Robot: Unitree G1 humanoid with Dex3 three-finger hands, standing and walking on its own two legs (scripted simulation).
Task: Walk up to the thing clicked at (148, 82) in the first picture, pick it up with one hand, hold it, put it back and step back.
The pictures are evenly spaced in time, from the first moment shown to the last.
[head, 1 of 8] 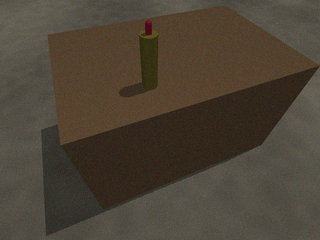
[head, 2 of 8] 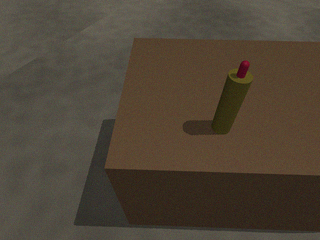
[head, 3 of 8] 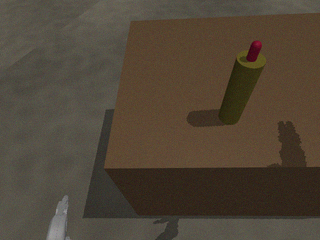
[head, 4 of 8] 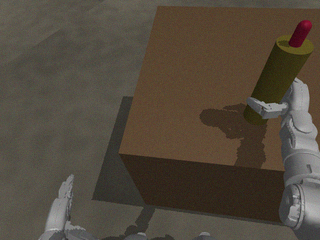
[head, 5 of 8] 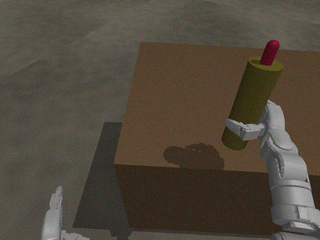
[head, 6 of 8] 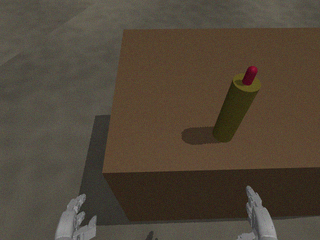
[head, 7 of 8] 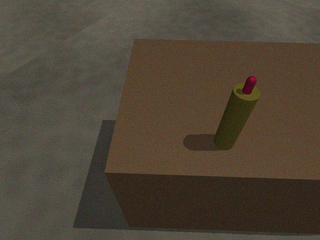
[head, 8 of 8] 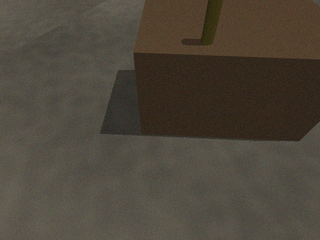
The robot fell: no
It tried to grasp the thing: yes
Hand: right
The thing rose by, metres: 0.20
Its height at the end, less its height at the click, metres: +0.00
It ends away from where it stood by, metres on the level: 0.05
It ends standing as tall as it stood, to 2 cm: yes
